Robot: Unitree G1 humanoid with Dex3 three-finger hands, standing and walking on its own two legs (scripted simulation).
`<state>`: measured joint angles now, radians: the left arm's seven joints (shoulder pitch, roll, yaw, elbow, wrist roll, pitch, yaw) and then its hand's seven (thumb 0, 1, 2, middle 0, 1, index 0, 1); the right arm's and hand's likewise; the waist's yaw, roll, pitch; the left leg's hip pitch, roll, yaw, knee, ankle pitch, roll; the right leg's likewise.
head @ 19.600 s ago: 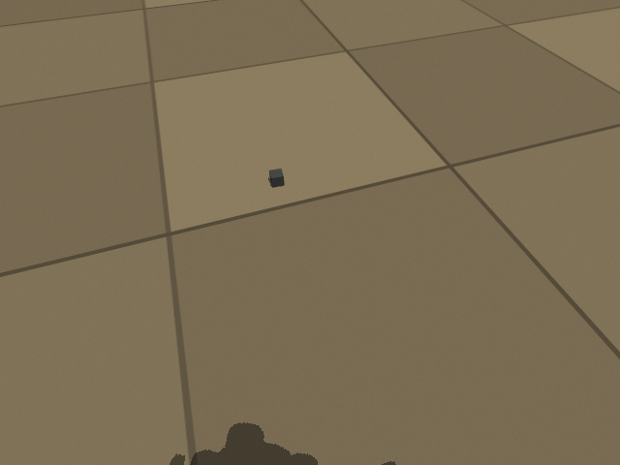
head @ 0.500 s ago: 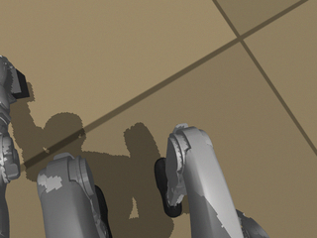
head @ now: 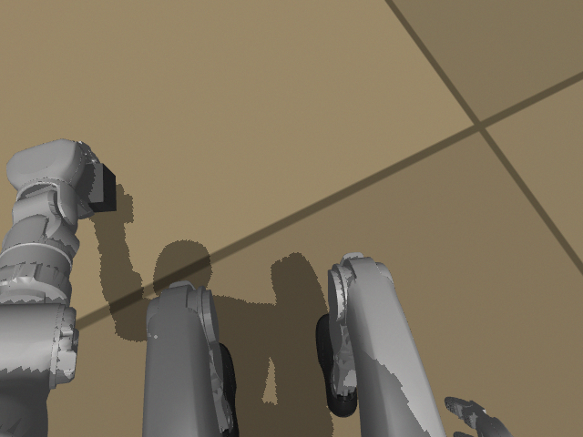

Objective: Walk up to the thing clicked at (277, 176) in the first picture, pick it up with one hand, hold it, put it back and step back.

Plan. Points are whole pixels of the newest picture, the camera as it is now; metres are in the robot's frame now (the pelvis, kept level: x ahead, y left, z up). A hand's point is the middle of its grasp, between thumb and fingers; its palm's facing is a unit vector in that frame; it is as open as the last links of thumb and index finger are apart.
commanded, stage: lift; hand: left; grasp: from above
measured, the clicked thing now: (89, 189) +0.49 +0.28 -0.15
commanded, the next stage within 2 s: hold in 1.12 s
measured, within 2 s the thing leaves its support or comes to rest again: neither
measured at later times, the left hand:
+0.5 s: hand out of the picture +0.39 +0.26 +0.10, palm faces -0.39 -0.17 -0.91, open 8.4 cm
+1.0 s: hand out of the picture +0.39 +0.23 +0.23, palm faces -0.43 -0.18 -0.89, open 8.4 cm
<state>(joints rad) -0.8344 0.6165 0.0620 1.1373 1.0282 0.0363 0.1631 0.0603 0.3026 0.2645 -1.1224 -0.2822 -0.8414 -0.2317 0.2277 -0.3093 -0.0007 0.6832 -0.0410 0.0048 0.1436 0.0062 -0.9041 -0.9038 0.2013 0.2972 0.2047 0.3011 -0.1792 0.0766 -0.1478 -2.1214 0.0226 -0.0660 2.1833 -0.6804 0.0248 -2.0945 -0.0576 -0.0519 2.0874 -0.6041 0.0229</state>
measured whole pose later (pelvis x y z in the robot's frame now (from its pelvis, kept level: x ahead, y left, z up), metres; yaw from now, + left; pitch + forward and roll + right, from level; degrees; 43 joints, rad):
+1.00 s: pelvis +0.07 +0.00 +0.31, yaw +3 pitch +13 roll -1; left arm -0.39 0.34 -0.20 0.86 0.88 0.25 0.17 0.05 0.28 0.28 -1.16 -0.23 -0.86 -0.22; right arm 0.25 -0.24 -0.02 0.78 0.05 -0.08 -0.07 0.01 -0.90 -0.90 0.20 0.30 0.21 0.30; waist -0.07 0.05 -0.10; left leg -0.77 0.04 0.02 1.00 -0.46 0.00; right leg -0.79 -0.02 -0.03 0.95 -0.40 0.01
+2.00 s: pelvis +0.09 +0.00 +0.36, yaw +2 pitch +4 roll +0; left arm -0.30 0.30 -0.26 0.70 0.91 0.30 0.05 0.05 0.30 0.27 -1.11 -0.24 -0.84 -0.23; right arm 0.23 -0.26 -0.03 0.73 0.06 -0.03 -0.02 0.01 -0.90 -0.90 0.20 0.30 0.20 0.30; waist -0.01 0.06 -0.05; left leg -0.35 0.03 0.04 0.60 -0.31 0.00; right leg -0.38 -0.03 -0.01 0.58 -0.27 0.02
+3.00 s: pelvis +0.09 -0.01 +0.37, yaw +2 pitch +1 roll +0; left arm -0.28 0.33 -0.26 0.62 0.94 0.28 -0.01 0.05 0.30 0.27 -1.12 -0.25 -0.85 -0.22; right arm 0.20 -0.25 -0.02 0.71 0.07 -0.01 -0.03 0.01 -0.90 -0.90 0.20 0.30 0.20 0.30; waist 0.01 0.06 -0.02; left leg -0.25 0.02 0.05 0.49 -0.26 0.00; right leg -0.30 -0.03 -0.01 0.50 -0.22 0.01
